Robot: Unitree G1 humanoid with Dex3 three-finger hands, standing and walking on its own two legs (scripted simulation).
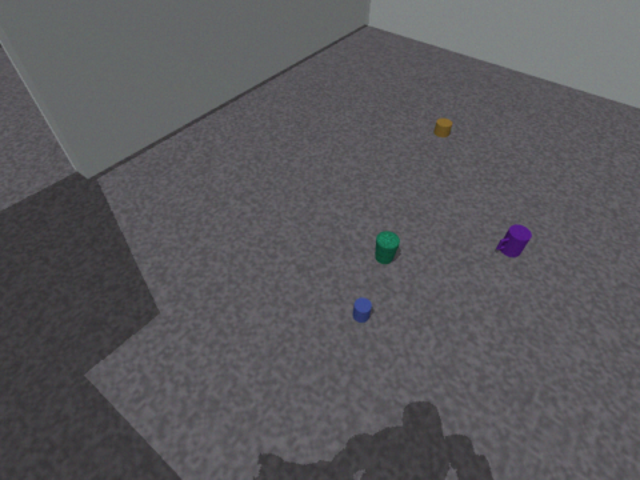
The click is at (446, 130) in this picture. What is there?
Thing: low tin
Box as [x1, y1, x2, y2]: [434, 118, 452, 136]
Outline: 440,118 436,122 434,133 438,136 447,136 452,123 448,119
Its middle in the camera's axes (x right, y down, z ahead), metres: +0.68 -0.62 +2.16
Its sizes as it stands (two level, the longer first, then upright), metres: 0.086 0.086 0.067
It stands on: the floor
